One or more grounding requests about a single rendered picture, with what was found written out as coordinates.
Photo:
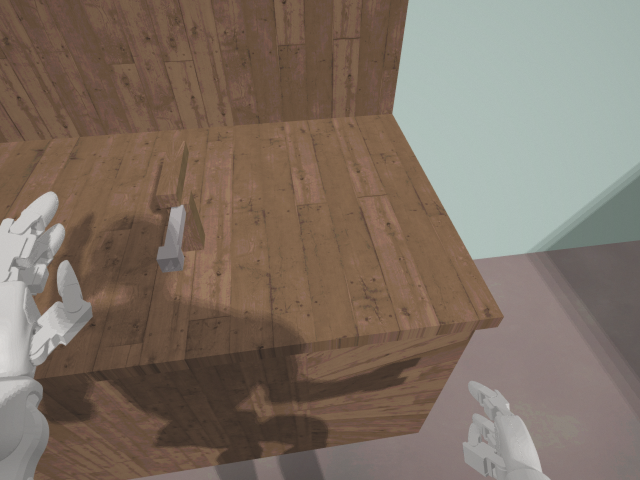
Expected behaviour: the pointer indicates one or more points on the tap lever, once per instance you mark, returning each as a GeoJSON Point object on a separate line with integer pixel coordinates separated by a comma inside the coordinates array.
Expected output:
{"type": "Point", "coordinates": [170, 256]}

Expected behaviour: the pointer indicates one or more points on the counter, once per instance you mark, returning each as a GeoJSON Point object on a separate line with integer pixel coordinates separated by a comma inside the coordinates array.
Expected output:
{"type": "Point", "coordinates": [326, 296]}

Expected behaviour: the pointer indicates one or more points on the left robot hand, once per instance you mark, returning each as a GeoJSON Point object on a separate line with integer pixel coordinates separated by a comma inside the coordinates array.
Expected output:
{"type": "Point", "coordinates": [25, 253]}

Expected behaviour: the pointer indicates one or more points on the right robot hand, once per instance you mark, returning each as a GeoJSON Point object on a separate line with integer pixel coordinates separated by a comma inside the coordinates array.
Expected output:
{"type": "Point", "coordinates": [509, 447]}

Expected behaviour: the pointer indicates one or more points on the robot left forearm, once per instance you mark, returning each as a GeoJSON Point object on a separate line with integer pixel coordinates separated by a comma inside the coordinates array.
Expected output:
{"type": "Point", "coordinates": [24, 430]}

